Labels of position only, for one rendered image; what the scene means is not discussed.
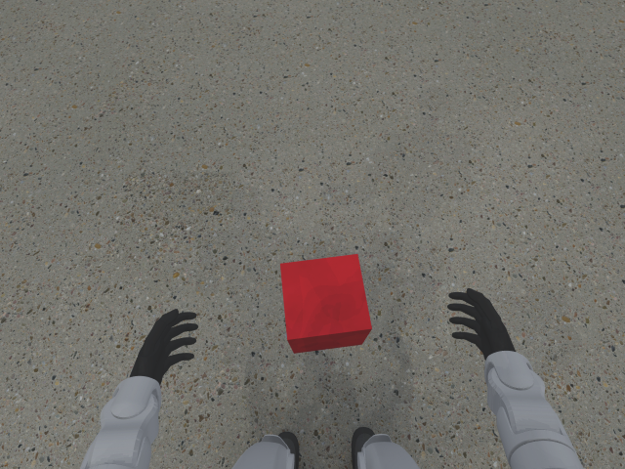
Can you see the robot right hand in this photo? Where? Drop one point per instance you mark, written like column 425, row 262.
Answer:
column 492, row 335

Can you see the robot left hand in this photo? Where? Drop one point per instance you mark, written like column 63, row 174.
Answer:
column 153, row 359

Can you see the right robot shin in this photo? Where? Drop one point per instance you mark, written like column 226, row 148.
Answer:
column 378, row 438

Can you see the carton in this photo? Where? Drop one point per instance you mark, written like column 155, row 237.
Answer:
column 324, row 303

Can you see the left robot forearm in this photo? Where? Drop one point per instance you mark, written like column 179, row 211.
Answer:
column 129, row 426

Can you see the right robot forearm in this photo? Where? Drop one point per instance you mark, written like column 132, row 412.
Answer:
column 531, row 433

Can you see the left robot foot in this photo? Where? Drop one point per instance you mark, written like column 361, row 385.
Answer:
column 292, row 442

